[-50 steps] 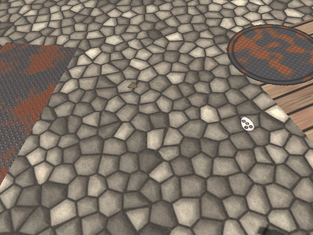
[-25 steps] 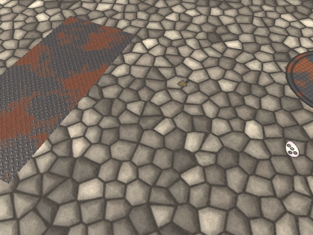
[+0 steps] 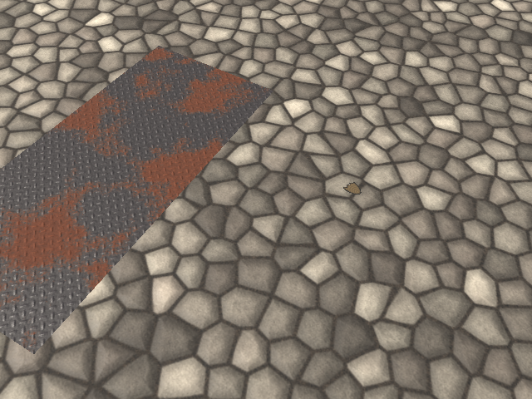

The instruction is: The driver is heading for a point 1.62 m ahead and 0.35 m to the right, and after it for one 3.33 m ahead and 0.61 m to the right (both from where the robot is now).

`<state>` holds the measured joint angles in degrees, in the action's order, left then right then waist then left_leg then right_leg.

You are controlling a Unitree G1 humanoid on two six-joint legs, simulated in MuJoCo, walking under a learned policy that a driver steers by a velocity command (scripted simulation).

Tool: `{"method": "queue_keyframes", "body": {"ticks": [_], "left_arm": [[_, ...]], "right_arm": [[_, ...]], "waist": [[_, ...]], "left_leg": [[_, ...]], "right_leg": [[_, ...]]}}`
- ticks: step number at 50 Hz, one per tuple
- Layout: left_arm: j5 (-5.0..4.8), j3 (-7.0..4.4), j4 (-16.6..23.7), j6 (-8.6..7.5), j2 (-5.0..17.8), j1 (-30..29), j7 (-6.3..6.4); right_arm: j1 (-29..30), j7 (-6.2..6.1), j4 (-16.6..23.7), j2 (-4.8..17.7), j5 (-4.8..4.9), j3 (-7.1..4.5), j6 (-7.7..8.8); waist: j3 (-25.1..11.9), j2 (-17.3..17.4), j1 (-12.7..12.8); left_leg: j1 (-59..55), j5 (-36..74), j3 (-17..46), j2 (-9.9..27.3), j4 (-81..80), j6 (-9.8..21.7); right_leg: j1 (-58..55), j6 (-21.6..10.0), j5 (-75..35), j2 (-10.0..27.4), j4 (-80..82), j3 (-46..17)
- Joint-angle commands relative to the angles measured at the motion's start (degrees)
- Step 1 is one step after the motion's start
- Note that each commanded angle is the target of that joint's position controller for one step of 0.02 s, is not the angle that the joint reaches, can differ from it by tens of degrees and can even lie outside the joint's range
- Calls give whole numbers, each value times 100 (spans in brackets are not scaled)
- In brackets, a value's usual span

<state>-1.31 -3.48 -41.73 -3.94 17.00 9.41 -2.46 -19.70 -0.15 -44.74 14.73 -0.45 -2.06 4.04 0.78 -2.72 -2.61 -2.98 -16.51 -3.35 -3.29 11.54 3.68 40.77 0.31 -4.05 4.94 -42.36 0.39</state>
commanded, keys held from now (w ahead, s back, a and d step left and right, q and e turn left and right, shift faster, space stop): w+e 0.64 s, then w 0.36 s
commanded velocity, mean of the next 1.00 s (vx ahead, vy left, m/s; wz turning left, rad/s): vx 0.49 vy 0.00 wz -0.40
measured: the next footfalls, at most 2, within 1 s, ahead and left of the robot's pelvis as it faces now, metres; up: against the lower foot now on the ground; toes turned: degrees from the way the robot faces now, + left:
right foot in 0.18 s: +0.29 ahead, -0.11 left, +0.00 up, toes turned -6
left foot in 0.62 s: +0.59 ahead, +0.06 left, +0.00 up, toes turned -24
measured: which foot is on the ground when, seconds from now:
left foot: down 0.00-0.20, up 0.22-0.60, down 0.62-1.00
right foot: up 0.00-0.16, down 0.18-0.62, up 0.64-1.00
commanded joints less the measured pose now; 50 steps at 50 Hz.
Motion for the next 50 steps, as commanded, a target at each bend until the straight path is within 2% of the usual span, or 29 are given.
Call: {"method": "queue_keyframes", "body": {"ticks": [1,3,5,7,8,9,10,11,12,13,14,15,16,19,21,23,25,27,30,31,32,33,34,36,37,39,41,44,50], "left_arm": [[-45,47,656,-117,154,-1056,-110],[-33,53,756,-140,167,-1213,-194],[-8,15,802,-146,261,-1121,-250],[1,-113,710,-85,521,-533,-235],[-9,-232,573,-54,769,169,-189],[-16,-359,445,-18,1022,1027,-94],[40,-492,392,-6,1603,1577,-36],[-14,-397,388,-19,1241,1600,-1],[17,-327,395,-10,1017,1380,44],[9,-281,458,-10,899,992,65],[14,-232,526,-10,767,630,70],[86,-179,615,-20,647,390,87],[120,-184,683,-16,657,232,109],[69,-214,626,-43,756,182,189],[43,-259,565,-29,889,280,244],[-5,-281,472,22,943,547,278],[-39,-294,380,78,975,813,293],[-67,-287,347,121,918,900,311],[0,-249,390,160,742,823,304],[37,-139,434,138,417,875,274],[36,7,547,92,-69,1419,247],[-104,19,659,51,164,1641,255],[-134,-103,523,71,644,1396,280],[32,-126,661,96,680,573,292],[26,-132,714,89,585,530,274],[4,-110,661,114,436,592,231],[48,-56,682,128,279,439,216],[101,46,776,68,109,-52,165],[13,90,958,-39,107,-1011,27]], "right_arm": [[-119,-65,170,1053,35,-281,97],[-190,-79,90,1068,66,-295,51],[-151,-127,86,1160,57,-322,-16],[-126,-220,138,1313,27,-363,-131],[-68,-250,180,1374,11,-372,-187],[54,-273,263,1375,12,-349,-174],[-581,-171,526,637,-108,-118,-45],[-446,-36,489,738,-44,-54,200],[289,67,737,1070,233,-161,352],[605,87,891,1053,266,-116,443],[723,58,900,992,140,-123,469],[619,27,884,1009,39,-164,417],[455,22,888,999,9,-169,344],[426,-30,923,788,-85,-98,185],[897,-41,1059,602,-107,-15,180],[1402,-18,1155,524,-54,20,211],[1667,16,1229,634,54,-22,245],[1673,47,1261,813,107,-107,280],[1010,56,1124,1017,124,-283,339],[418,21,1073,1208,48,-371,371],[-177,-18,1043,1655,-98,-473,345],[-586,66,800,1717,-45,-525,269],[-342,81,882,1242,10,-405,260],[124,79,867,880,-39,-281,204],[263,70,815,791,-72,-247,209],[324,67,712,650,-30,-214,248],[230,71,579,754,33,-248,276],[143,51,412,954,79,-301,231],[-295,44,42,1175,185,-333,95]], "waist": [[600,578,-255],[610,539,-249],[338,694,-86],[-244,995,274],[-666,999,648],[-1088,753,1171],[-1934,-701,825],[-2717,-561,926],[-1815,-271,1058],[-1065,229,839],[-515,600,563],[-251,521,329],[-164,231,160],[-18,96,50],[33,32,225],[-35,-63,505],[-139,-164,646],[-199,-276,595],[-346,-428,154],[-770,-189,-145],[-1611,1176,-93],[-1786,2409,-33],[-1094,1504,-166],[-215,675,-134],[-76,888,14],[-46,1052,140],[-17,934,161],[25,724,58],[222,753,-251]], "left_leg": [[446,2173,86,1498,-645,479],[-40,2797,-45,1633,-425,437],[-463,4609,-195,1689,149,338],[-861,6793,-317,1670,1303,212],[-620,7142,-392,1602,2342,142],[523,6265,-444,1456,3753,-18],[3319,1560,-239,493,6389,-475],[4238,-1506,921,-144,7310,-443],[4812,-1106,1210,251,7319,-316],[4801,-639,1131,535,6763,-226],[4576,-447,1009,710,6176,-250],[4197,-266,977,859,5870,-305],[3917,-227,952,906,5716,-411],[3574,109,654,948,4724,-742],[3309,1007,555,831,3741,-842],[2965,1874,506,584,2782,-888],[2799,2124,608,429,2301,-902],[2724,1912,823,439,1949,-813],[1862,1214,753,431,1655,-454],[885,935,1107,885,1595,-172],[-968,22,2967,2216,1317,487],[-1348,-1777,5227,2845,578,987],[-838,-2403,4828,2595,362,830],[360,-842,3100,2013,349,581],[699,-207,2692,1872,276,633],[989,439,2060,1616,70,657],[984,971,1771,1643,-72,794],[856,1512,1376,1665,-226,861],[685,1720,895,1669,-192,701]], "right_leg": [[-145,-134,-481,-196,800,84],[-64,-276,-276,-306,1097,133],[-368,-472,185,-558,1147,347],[-1056,-710,907,-931,963,624],[-2017,-877,990,-1097,1037,656],[-3692,-1154,701,-846,1282,124],[-6362,-2308,1380,831,1106,-2789],[-6930,-2681,2177,1395,2101,-4865],[-6325,-2268,2465,1208,2435,-4081],[-5307,-2036,2295,1011,2593,-3403],[-4341,-1896,1758,766,2744,-2929],[-3645,-1851,1259,558,2926,-2539],[-3132,-1919,954,458,3054,-2427],[-2169,-1843,224,166,3134,-1694],[-1831,-1631,367,-116,3055,-1343],[-1819,-1417,818,-243,2896,-1303],[-2115,-1317,1204,-128,2698,-1591],[-2541,-1181,1601,40,2321,-2015],[-2707,-887,1692,51,1516,-2334],[-2417,-669,1811,-260,487,-2042],[-1029,-278,3279,-964,-1467,-1251],[270,-148,3861,-913,-2839,-939],[569,-104,3305,-642,-3376,-1116],[394,-106,2511,-351,-3155,-838],[223,-107,2269,-214,-2891,-875],[-140,-93,2116,-113,-2444,-738],[-91,-61,1992,-85,-1912,-611],[-92,-8,1342,27,-765,-421],[-724,-71,488,-190,800,-86]]}}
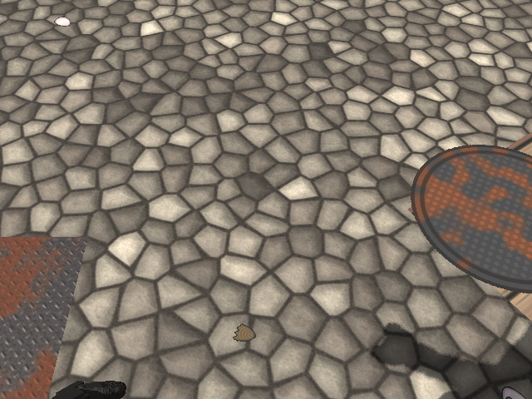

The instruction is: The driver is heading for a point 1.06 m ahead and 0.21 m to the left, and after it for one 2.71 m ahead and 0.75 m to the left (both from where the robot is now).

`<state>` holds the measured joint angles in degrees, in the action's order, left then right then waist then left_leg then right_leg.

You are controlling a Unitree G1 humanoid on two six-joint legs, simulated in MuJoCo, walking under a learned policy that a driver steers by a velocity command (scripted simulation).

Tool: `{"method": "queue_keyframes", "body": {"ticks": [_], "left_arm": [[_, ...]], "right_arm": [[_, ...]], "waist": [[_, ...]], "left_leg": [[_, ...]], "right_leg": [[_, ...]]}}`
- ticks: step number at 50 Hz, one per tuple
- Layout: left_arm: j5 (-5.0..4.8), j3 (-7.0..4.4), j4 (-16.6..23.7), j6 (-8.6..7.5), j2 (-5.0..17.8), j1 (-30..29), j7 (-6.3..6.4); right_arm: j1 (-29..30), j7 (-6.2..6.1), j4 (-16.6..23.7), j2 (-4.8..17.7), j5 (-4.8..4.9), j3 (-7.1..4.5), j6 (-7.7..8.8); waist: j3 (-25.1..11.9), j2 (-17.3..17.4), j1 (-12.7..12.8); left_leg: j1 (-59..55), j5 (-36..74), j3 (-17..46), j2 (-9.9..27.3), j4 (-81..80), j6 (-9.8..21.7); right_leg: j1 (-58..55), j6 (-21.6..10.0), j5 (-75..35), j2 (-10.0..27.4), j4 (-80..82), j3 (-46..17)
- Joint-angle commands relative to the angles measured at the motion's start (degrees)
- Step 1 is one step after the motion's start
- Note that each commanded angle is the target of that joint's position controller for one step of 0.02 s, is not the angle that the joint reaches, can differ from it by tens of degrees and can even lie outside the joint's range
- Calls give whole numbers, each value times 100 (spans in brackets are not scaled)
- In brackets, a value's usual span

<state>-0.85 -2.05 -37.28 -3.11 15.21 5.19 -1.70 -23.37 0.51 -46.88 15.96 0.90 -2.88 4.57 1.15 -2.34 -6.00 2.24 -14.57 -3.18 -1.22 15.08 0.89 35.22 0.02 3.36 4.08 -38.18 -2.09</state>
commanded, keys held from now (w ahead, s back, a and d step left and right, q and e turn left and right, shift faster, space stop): w+q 0.82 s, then w+e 0.18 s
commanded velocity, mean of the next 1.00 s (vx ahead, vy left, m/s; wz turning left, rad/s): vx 0.50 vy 0.00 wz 0.36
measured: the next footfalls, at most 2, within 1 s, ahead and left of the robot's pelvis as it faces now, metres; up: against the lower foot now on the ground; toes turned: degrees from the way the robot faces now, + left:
right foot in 0.12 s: +0.23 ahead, -0.14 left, +0.00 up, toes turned +1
left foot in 0.64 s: +0.48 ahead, +0.16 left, +0.00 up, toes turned +20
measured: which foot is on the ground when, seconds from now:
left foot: down 0.00-0.14, up 0.16-0.62, down 0.64-1.00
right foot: up 0.00-0.10, down 0.12-0.66, up 0.68-1.00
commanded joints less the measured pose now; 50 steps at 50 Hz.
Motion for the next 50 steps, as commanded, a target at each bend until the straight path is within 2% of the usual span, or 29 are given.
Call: {"method": "queue_keyframes", "body": {"ticks": [1,3,4,5,6,7,8,9,10,11,12,14,17,22,27,29,30,31,32,33,34,35,36,37,38,40,42,46,50], "left_arm": [[-38,-64,569,-142,321,-716,-66],[-35,-121,599,-194,453,-660,-96],[-15,-185,521,-218,568,-345,-88],[21,-305,315,-223,768,317,-45],[81,-440,108,-210,1075,1239,25],[211,-569,33,-153,1670,1974,103],[167,-495,-22,-115,1395,2090,99],[93,-376,-49,-115,1035,1753,97],[52,-302,-54,-122,808,1395,96],[66,-238,-76,-149,608,1039,74],[109,-206,-94,-202,467,791,56],[153,-246,-193,-311,460,576,50],[185,-315,-388,-393,595,594,98],[129,-388,-607,-327,865,836,203],[-18,-483,-856,-130,1113,1228,225],[-55,-527,-860,-43,1275,1180,251],[-75,-547,-846,6,1357,1146,271],[-98,-541,-824,52,1373,1064,288],[-56,-475,-779,38,1248,1095,313],[191,-228,-461,-71,472,1570,256],[85,-165,-368,-307,563,1301,185],[-151,-280,-195,-435,987,639,122],[-156,-236,-116,-509,902,473,124],[18,-245,-197,-513,853,388,183],[84,-287,-204,-471,912,573,196],[148,-309,-250,-341,905,745,177],[166,-250,-277,-244,704,679,175],[104,-104,-205,-226,434,-12,111],[-17,-92,-60,-262,531,-563,21]], "right_arm": [[-5,-21,193,1053,75,-250,10],[-20,-43,114,1127,98,-271,-64],[72,-59,110,1202,109,-286,-96],[124,-71,113,1164,112,-264,-111],[186,-74,194,939,36,-169,-90],[-207,-61,410,298,-82,34,-11],[-342,-64,356,408,46,27,71],[59,-54,408,908,186,-136,85],[388,-53,494,906,187,-149,70],[543,-67,506,823,118,-156,23],[491,-82,476,743,62,-182,-59],[308,-69,410,476,79,-147,-196],[575,-85,543,404,51,-158,-272],[1495,106,862,221,23,-60,-215],[2179,273,1300,294,30,-60,-234],[2040,303,1390,449,18,-143,-263],[1685,298,1350,594,18,-228,-287],[940,263,1184,823,35,-372,-304],[-26,166,939,1197,49,-573,-349],[-151,74,899,1919,99,-717,-351],[-183,110,1149,1687,57,-598,-244],[-58,144,1095,1263,-2,-468,-162],[198,139,1086,1118,4,-423,-112],[607,135,1120,903,14,-352,-110],[855,102,1219,822,-58,-316,-91],[1027,67,1297,778,-63,-302,-71],[964,-5,1219,844,-46,-308,-51],[675,-75,974,848,-59,-267,-29],[375,-38,704,960,-62,-266,14]], "waist": [[245,723,86],[228,757,258],[62,763,498],[-350,668,856],[-1037,524,1287],[-1990,-742,1305],[-2430,-1246,1323],[-1450,-736,1293],[-870,-585,1138],[-468,-395,952],[-236,-450,759],[-99,-444,539],[75,-163,490],[314,28,814],[504,61,990],[241,-116,799],[-42,-216,569],[-446,-174,123],[-951,86,-347],[-1375,1636,139],[-2342,1351,24],[-1700,848,-168],[-1107,596,32],[-630,122,282],[-571,458,540],[-479,492,704],[-368,395,726],[-155,610,357],[120,639,69]], "left_leg": [[86,1620,958,1525,-476,956],[-114,2018,1087,1620,-214,871],[-91,2612,1034,1561,142,790],[110,3274,836,1318,890,654],[885,2774,627,1018,2110,441],[2968,198,246,249,4330,24],[3799,-1916,905,-11,5431,-46],[4265,-1589,1058,309,5831,-17],[4299,-1096,890,553,5727,9],[4127,-697,841,711,5485,-20],[3830,-375,894,853,5271,-42],[3414,-52,903,924,5159,-130],[3704,588,1006,909,4695,-214],[3540,1838,556,803,2965,-110],[3778,1289,226,679,2182,205],[3264,699,-107,353,2123,416],[2724,402,-279,117,2144,547],[1708,460,-392,-165,1907,724],[32,722,-3,-164,1673,966],[-2030,132,2907,1344,1419,1901],[-2649,-714,5271,2075,355,2501],[-2311,-498,4520,1926,142,2092],[-1527,-55,3764,1699,174,1874],[-671,612,3068,1395,125,1607],[-94,1253,2817,1327,62,1648],[480,1824,2496,1144,-125,1673],[838,2160,2037,1036,-228,1631],[991,1900,1261,775,-367,1248],[516,1216,1264,1096,-490,1161]], "right_leg": [[-233,-103,-148,-129,531,145],[-541,-241,138,-221,835,143],[-1093,-331,161,-336,1038,230],[-2138,-465,54,-454,1235,329],[-3656,-688,-44,1,1036,-59],[-5870,-1352,260,1608,1012,-2180],[-5887,-1763,1276,2084,1818,-3760],[-5139,-1522,1759,1865,2017,-3061],[-4417,-1331,1720,1621,2173,-2297],[-3730,-1223,1402,1374,2414,-1776],[-3204,-1131,1057,1185,2650,-1318],[-2648,-1148,314,1110,2952,-728],[-2633,-1139,-539,1076,3081,-15],[-2885,-987,-696,981,3173,847],[-3918,-826,-1263,1288,2776,1134],[-4157,-697,-3009,1286,2109,1310],[-4184,-628,-3923,1242,1464,1390],[-3931,-497,-4302,1085,413,1532],[-2899,-258,-3429,860,-1073,1586],[-244,146,1301,-82,-3284,1448],[685,168,3144,-688,-4284,-35],[1215,24,2659,-344,-4302,-372],[1175,-81,2171,-105,-3842,-328],[832,-100,1834,111,-3285,-270],[400,-47,1599,230,-2974,-339],[-1,114,1434,261,-2573,-296],[-32,283,1092,226,-2021,-121],[-261,341,-621,175,-359,45],[-164,119,-1212,76,388,68]]}}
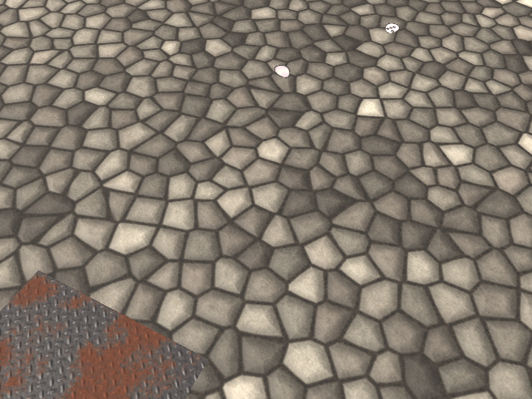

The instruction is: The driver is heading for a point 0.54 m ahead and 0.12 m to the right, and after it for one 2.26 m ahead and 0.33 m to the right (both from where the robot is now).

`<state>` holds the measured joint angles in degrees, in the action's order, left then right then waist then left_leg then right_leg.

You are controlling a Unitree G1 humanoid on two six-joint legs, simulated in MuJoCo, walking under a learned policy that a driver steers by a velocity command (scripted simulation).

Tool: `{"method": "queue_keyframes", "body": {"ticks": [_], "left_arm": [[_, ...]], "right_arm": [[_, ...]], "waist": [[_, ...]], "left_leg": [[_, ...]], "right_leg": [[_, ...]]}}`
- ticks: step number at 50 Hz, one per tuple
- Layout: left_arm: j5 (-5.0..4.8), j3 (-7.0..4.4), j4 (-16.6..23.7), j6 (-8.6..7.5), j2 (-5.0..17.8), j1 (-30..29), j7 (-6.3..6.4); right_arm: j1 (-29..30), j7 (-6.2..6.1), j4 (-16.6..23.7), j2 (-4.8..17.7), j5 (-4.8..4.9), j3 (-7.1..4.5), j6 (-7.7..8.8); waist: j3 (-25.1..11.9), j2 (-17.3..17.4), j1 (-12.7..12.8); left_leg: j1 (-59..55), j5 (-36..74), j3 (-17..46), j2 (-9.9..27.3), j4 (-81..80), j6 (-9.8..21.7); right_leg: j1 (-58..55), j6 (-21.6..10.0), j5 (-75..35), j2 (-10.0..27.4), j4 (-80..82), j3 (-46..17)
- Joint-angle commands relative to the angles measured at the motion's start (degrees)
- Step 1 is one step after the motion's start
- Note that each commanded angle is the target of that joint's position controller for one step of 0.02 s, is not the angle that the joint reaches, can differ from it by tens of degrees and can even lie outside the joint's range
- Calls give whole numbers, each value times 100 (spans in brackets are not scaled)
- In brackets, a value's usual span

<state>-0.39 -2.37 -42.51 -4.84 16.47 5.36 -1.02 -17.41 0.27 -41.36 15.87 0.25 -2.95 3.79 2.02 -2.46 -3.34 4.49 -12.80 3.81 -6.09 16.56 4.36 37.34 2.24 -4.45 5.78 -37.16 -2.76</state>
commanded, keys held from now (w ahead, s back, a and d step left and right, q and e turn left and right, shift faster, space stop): w+e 0.56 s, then w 0.08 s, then w+q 0.36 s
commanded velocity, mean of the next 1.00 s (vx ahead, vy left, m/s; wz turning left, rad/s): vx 0.50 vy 0.00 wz -0.21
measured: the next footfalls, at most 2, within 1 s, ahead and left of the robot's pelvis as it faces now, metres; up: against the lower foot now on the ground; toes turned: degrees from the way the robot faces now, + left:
right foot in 0.18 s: +0.28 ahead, -0.15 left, +0.00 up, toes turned -5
left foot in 0.66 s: +0.60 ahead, -0.02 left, +0.00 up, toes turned -23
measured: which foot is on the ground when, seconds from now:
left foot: down 0.00-0.20, up 0.22-0.64, down 0.66-1.00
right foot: up 0.00-0.16, down 0.18-0.66, up 0.68-1.00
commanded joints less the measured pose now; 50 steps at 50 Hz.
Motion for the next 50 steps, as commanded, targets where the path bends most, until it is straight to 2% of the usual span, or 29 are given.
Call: {"method": "queue_keyframes", "body": {"ticks": [1,5,7,8,9,10,11,12,13,14,15,17,18,22,24,28,31,32,33,34,35,36,37,38,39,42,43,46,50], "left_arm": [[-73,-64,515,-96,435,-675,-77],[-78,-74,659,-111,485,-710,-224],[-55,-169,549,-90,656,-130,-232],[-29,-292,348,-75,836,600,-204],[-19,-414,201,-51,1154,1456,-159],[-40,-549,180,-44,1731,1900,-147],[-129,-432,115,-31,1248,2095,-158],[-100,-350,199,-10,996,1768,-119],[-51,-325,299,18,923,1422,-91],[-23,-282,367,47,830,1164,-77],[27,-245,428,44,760,1011,-56],[3,-222,483,58,664,887,-23],[14,-266,477,52,845,888,11],[-82,-326,339,90,968,1190,139],[-105,-337,244,139,988,1411,183],[-147,-338,101,240,929,1740,231],[-84,-345,54,290,881,1704,255],[-69,-323,71,297,815,1623,238],[-17,-247,125,283,632,1562,202],[91,-153,204,247,398,1844,199],[-77,-65,162,182,170,2580,182],[-126,-122,125,135,656,2266,171],[-113,-183,268,107,878,1499,149],[-3,-167,392,57,813,972,148],[64,-175,484,-10,730,824,134],[132,-135,505,-56,459,898,99],[117,-93,568,-54,381,827,92],[110,12,710,-95,210,137,52],[22,-30,827,-154,373,-403,-11]], "right_arm": [[-275,-10,80,977,2,-263,85],[-321,-58,-125,1054,19,-311,-6],[-121,-101,-87,1140,2,-332,-62],[-17,-131,-46,1106,-5,-308,-111],[-39,-188,70,974,-70,-232,-115],[-695,-121,260,451,-154,-53,17],[-475,-56,209,578,-86,-31,170],[88,25,377,915,122,-107,290],[464,37,476,903,125,-87,359],[639,19,520,878,-12,-101,384],[594,-5,541,879,-96,-134,362],[445,-33,513,733,-173,-131,264],[335,-48,520,668,-137,-112,216],[1150,-76,710,469,-147,-31,200],[1559,-32,787,381,-104,-1,244],[2015,61,909,524,-4,-54,329],[1691,102,801,678,-3,-126,396],[1272,78,687,761,-33,-187,422],[629,49,569,940,-102,-261,443],[-189,34,485,1295,-160,-349,428],[-686,101,130,1512,-67,-448,333],[-626,127,175,1000,106,-314,321],[-207,118,236,769,111,-234,285],[30,129,297,728,25,-194,239],[169,128,300,734,-6,-188,215],[161,99,278,574,5,-129,186],[134,69,243,757,47,-179,172],[0,-38,158,1000,99,-270,81],[-409,-93,25,1042,146,-292,-25]], "waist": [[112,626,-226],[174,623,-135],[-264,730,206],[-730,615,601],[-1333,293,951],[-2017,-1082,674],[-2276,-1014,887],[-1446,-609,955],[-922,-76,863],[-502,270,694],[-378,152,497],[-366,65,328],[-366,-206,235],[-156,-88,522],[-192,-139,693],[-181,-219,803],[-226,-435,613],[-405,-437,375],[-979,-337,66],[-1820,436,-86],[-2184,2234,121],[-1631,1510,-16],[-791,919,-73],[-344,409,-47],[-135,443,97],[-336,671,313],[-304,892,340],[-191,773,150],[-208,749,-10]], "left_leg": [[15,1093,564,1696,-598,799],[-918,2123,387,2030,-181,632],[-990,4035,84,1900,553,447],[-800,4852,-206,1649,1514,294],[187,4050,-419,1427,2935,63],[2585,460,-549,367,5233,-456],[3635,-1841,216,154,5849,-456],[4133,-1459,392,523,6015,-350],[4080,-1017,281,766,5702,-295],[3908,-748,210,925,5208,-327],[3528,-545,220,1059,4824,-374],[3212,-339,119,1100,4454,-502],[3144,-279,58,1076,4237,-614],[2926,1065,-57,874,2587,-866],[2603,1669,-86,682,1883,-876],[2416,1673,107,514,1162,-761],[2097,1193,81,590,964,-488],[1484,1189,-67,535,717,-311],[397,1251,102,855,842,-14],[-1300,1305,1321,1777,1149,543],[-2581,-107,3765,2708,469,1388],[-2294,-1384,4196,2655,101,1259],[-1535,-1217,3404,2420,-14,1063],[-822,-510,2827,2125,-158,947],[-424,195,2560,1984,-216,999],[-9,1186,1891,1528,-407,937],[204,1377,1823,1595,-434,1068],[799,1253,1392,1371,-515,927],[935,910,1514,1365,-328,720]], "right_leg": [[-188,-185,-305,-103,390,113],[136,-541,679,-252,604,126],[-791,-750,1059,-598,643,438],[-1832,-906,871,-853,801,634],[-3387,-1210,591,-357,707,-185],[-5512,-2293,1338,1038,1019,-3017],[-6046,-2414,2417,1264,1891,-4417],[-5468,-2106,2769,1145,2033,-3719],[-4659,-1932,2484,940,2104,-3102],[-3889,-1867,1977,760,2234,-2682],[-3380,-1836,1368,584,2340,-2395],[-2973,-1772,700,280,2501,-1944],[-2720,-1887,383,331,2517,-1852],[-2279,-1601,144,-92,2480,-1277],[-2250,-1460,297,-179,2377,-1273],[-2815,-1357,680,11,1966,-1847],[-3333,-1249,214,279,1512,-2098],[-3336,-1154,-388,136,1134,-1997],[-3147,-1012,-706,-114,247,-1701],[-2129,-780,434,-628,-1331,-1235],[-260,-390,3535,-1305,-3011,-662],[423,-414,3649,-914,-3530,-903],[638,-408,3104,-643,-3559,-660],[536,-413,2735,-485,-3304,-435],[479,-378,2485,-345,-2971,-374],[-90,-240,2309,-224,-2080,-202],[-165,-142,2400,-253,-1633,-104],[-758,11,1492,-402,-320,35],[-1430,53,442,-643,529,-94]]}}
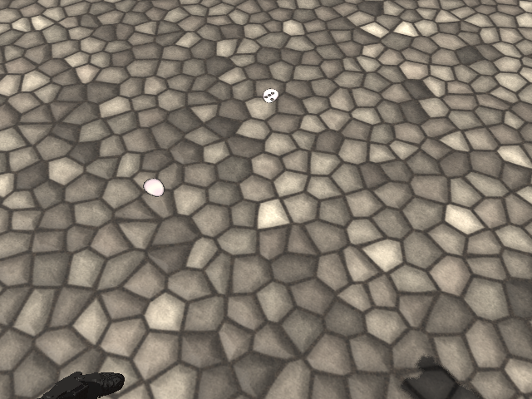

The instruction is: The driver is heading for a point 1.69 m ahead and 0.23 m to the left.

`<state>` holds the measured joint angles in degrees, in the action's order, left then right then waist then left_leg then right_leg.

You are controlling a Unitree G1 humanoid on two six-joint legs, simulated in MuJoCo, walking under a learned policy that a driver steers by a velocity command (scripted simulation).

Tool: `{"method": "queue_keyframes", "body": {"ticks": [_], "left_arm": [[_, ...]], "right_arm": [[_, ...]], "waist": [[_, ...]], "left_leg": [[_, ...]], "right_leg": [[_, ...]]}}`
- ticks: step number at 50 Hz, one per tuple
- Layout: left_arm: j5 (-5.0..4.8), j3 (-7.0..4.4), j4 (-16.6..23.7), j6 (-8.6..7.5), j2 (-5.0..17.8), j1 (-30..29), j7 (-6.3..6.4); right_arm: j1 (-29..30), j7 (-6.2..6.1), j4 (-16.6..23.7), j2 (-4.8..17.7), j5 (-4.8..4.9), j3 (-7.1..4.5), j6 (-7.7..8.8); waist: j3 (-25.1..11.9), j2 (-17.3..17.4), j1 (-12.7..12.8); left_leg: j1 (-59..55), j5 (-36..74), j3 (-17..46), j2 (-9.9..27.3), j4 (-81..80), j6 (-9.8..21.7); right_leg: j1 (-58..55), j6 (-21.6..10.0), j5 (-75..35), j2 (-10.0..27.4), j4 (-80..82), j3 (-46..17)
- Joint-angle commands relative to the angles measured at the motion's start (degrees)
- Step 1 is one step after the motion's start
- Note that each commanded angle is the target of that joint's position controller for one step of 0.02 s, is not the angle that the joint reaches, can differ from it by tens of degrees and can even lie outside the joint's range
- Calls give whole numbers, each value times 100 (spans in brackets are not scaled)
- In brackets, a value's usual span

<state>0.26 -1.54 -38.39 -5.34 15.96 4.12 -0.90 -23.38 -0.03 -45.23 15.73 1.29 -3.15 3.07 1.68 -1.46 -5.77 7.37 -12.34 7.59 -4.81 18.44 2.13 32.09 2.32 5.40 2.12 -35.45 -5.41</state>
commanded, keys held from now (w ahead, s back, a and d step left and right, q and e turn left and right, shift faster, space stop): w+q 0.52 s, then w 0.04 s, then w+e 0.44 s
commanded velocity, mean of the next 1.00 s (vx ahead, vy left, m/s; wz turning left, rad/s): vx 0.50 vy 0.00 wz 0.23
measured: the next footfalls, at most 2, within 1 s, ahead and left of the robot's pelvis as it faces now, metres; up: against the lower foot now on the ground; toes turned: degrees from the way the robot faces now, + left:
right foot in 0.12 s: +0.22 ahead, -0.14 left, +0.00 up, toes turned +8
left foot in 0.62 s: +0.43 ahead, +0.19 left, +0.00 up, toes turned +24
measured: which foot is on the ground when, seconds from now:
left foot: down 0.00-0.12, up 0.14-0.60, down 0.62-1.00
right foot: up 0.00-0.10, down 0.12-0.64, up 0.66-1.00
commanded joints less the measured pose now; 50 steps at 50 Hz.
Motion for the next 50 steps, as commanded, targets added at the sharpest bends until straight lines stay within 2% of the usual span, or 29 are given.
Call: {"method": "queue_keyframes", "body": {"ticks": [1,3,5,6,7,8,9,10,12,13,15,19,22,26,28,29,30,31,32,33,34,35,36,37,39,41,43,46,50], "left_arm": [[-59,-142,444,-114,489,-327,-22],[-83,-217,443,-141,624,-213,-3],[-44,-344,278,-155,821,504,64],[32,-441,187,-152,1143,1340,124],[64,-556,45,-38,1625,1765,121],[-26,-517,-33,-8,1283,1754,82],[-56,-412,13,-14,884,1527,84],[-20,-343,24,-13,700,1219,75],[59,-267,-37,-17,460,882,66],[62,-285,-80,-42,484,833,67],[28,-339,-187,-89,587,862,66],[1,-409,-367,-96,799,907,82],[-38,-439,-509,-52,958,1088,108],[-141,-493,-715,61,1149,1391,112],[-191,-517,-798,130,1271,1513,118],[-214,-522,-859,162,1340,1597,123],[-219,-483,-904,195,1327,1571,131],[-155,-392,-878,173,1183,1577,146],[23,-91,-626,75,404,2178,43],[-145,-149,-822,-61,725,1979,-12],[-390,-301,-579,-97,1154,1272,-37],[-399,-263,-464,-103,1018,990,-14],[-253,-264,-510,-52,915,831,36],[-215,-288,-576,32,862,1168,44],[-205,-271,-768,206,652,1549,56],[-216,-281,-763,320,540,1428,105],[-175,-253,-643,309,422,1165,98],[-158,-230,-553,242,362,699,1],[-139,-149,-243,239,234,7,-134]], "right_arm": [[138,-72,398,1042,56,-273,28],[171,-85,407,1035,57,-284,-10],[239,-81,460,772,18,-210,-23],[274,-62,568,403,-63,-84,-1],[-396,-71,750,60,43,31,71],[-401,-93,673,594,154,-74,79],[81,-98,666,901,123,-167,45],[313,-100,671,878,59,-188,5],[506,-54,735,698,4,-201,-56],[539,-25,779,579,25,-182,-87],[705,15,893,420,12,-142,-126],[1163,105,1072,338,-10,-88,-122],[1759,217,1252,275,-8,-36,-76],[2310,339,1551,347,19,-42,-86],[2269,356,1633,445,-21,-95,-93],[1977,336,1590,550,-58,-159,-99],[1186,291,1382,762,-56,-293,-107],[278,186,1140,1098,-51,-449,-144],[-123,105,1056,1810,-107,-549,-132],[-324,92,1113,1369,-97,-423,-108],[-15,122,1046,1140,-149,-316,-52],[324,122,976,994,-131,-270,-9],[701,138,916,714,-128,-185,32],[906,138,922,641,-177,-165,98],[1129,162,842,529,-188,-173,230],[1224,134,721,534,-245,-188,314],[1101,85,555,635,-262,-226,348],[1055,20,438,666,-241,-233,337],[685,-34,174,867,-149,-306,242]], "waist": [[-171,666,259],[-180,756,434],[-463,711,846],[-1112,71,1206],[-1724,-1550,962],[-1363,-1384,998],[-703,-785,1084],[-382,-465,973],[-30,-490,754],[12,-610,695],[10,-488,667],[60,-231,744],[190,-140,946],[339,-127,1030],[166,-232,874],[-88,-304,654],[-509,-221,146],[-981,-45,-308],[-1918,1407,27],[-2806,1034,-243],[-1813,698,-302],[-1133,572,-71],[-586,333,155],[-516,757,424],[-377,665,649],[-121,435,720],[48,549,671],[144,393,500],[396,273,203]], "left_leg": [[599,646,1272,1266,-416,875],[579,393,1499,1296,-130,728],[885,371,1358,945,673,457],[1498,-303,866,572,2223,232],[3077,-2168,89,-33,3883,-37],[3889,-2087,75,406,4849,-119],[4043,-1560,102,607,5155,-134],[3866,-1137,-3,755,5117,-175],[3525,-650,-46,1004,4811,-205],[3369,-517,-116,1073,4704,-224],[3395,-232,-192,1117,4433,-295],[3351,776,-286,1125,3318,-311],[3094,1405,-565,1037,2453,-205],[3060,1085,-818,919,1850,40],[2514,482,-1065,611,1682,262],[1880,226,-1165,394,1593,401],[695,482,-1230,184,1219,587],[-976,794,-781,431,1204,763],[-3398,316,2138,2316,1137,1754],[-3403,-70,3620,2931,267,2049],[-2634,140,2541,2680,126,1665],[-1756,426,1688,2405,29,1412],[-996,721,1025,2052,-205,1143],[-445,995,688,2034,-420,1160],[155,1072,240,1935,-844,1190],[292,1198,-251,1870,-1092,1102],[202,1680,-659,1878,-1133,1055],[31,1686,-1261,1662,-1196,823],[-596,1716,-1532,1945,-1188,775]], "right_leg": [[-1049,14,-519,-283,517,108],[-1484,-108,-343,-253,752,81],[-2625,-361,-64,-28,1050,54],[-3837,-711,403,919,1103,-830],[-5132,-1562,1449,2164,1558,-3060],[-4858,-1725,2814,2288,1906,-3895],[-4291,-1500,2675,1993,1981,-3102],[-3739,-1330,1888,1703,2053,-2305],[-2979,-1202,794,1314,2319,-1297],[-2750,-1206,468,1265,2448,-983],[-2668,-1312,-94,1259,2615,-531],[-2753,-1286,-870,1199,2725,309],[-2825,-1168,-980,1172,2734,797],[-3438,-1010,-1442,1368,2495,1120],[-3630,-941,-3030,1411,1965,1263],[-3622,-916,-3961,1416,1445,1299],[-3346,-808,-4386,1283,527,1457],[-2259,-628,-3482,1081,-746,1544],[308,-239,1036,208,-3229,1471],[699,-273,2896,-172,-4211,210],[1127,-346,2576,83,-4374,21],[1118,-379,2093,341,-3955,97],[938,-375,1715,522,-3497,176],[486,-311,1367,651,-3321,64],[27,-174,1066,677,-3173,33],[315,-108,661,632,-2941,-65],[603,-35,60,628,-2341,-172],[515,-101,-923,504,-1241,70],[670,-274,-1065,438,-369,383]]}}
